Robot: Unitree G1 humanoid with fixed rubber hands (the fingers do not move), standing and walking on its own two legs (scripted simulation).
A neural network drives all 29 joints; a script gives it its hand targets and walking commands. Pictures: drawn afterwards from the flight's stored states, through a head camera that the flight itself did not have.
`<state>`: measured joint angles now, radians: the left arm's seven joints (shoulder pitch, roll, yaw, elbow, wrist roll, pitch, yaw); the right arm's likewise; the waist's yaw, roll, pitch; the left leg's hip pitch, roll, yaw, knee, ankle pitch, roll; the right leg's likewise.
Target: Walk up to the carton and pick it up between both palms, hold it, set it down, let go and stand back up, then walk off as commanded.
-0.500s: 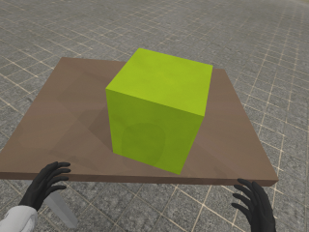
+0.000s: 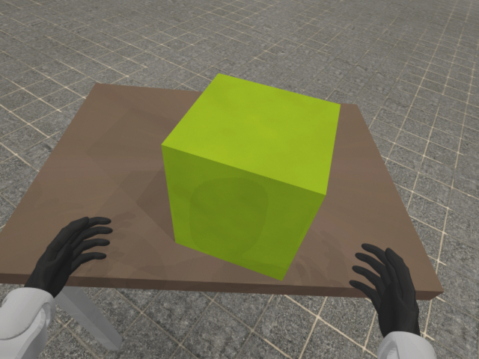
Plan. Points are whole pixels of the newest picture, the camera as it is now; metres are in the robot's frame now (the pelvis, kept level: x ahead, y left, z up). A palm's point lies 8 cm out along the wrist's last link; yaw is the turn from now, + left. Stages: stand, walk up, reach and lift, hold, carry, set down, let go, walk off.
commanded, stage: reach and lift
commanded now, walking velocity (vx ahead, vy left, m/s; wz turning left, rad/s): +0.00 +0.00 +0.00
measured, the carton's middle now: (250, 179) +0.41 +0.01 +0.09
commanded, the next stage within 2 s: none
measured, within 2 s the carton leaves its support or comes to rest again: neither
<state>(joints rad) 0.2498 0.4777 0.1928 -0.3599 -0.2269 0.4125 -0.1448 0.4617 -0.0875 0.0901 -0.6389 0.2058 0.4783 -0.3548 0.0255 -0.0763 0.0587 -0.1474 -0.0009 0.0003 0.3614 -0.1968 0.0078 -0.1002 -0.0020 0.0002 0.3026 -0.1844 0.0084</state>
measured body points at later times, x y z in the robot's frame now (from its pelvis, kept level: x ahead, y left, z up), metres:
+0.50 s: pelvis -0.01 +0.00 +0.00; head +0.00 +0.04 +0.45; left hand +0.29 +0.26 +0.15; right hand +0.26 -0.16 +0.16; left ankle +0.00 +0.11 -0.75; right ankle -0.01 -0.13 -0.75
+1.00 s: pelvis -0.02 +0.00 +0.00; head -0.01 +0.04 +0.45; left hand +0.35 +0.24 +0.18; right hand +0.31 -0.15 +0.19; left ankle +0.00 +0.11 -0.75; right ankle -0.01 -0.13 -0.75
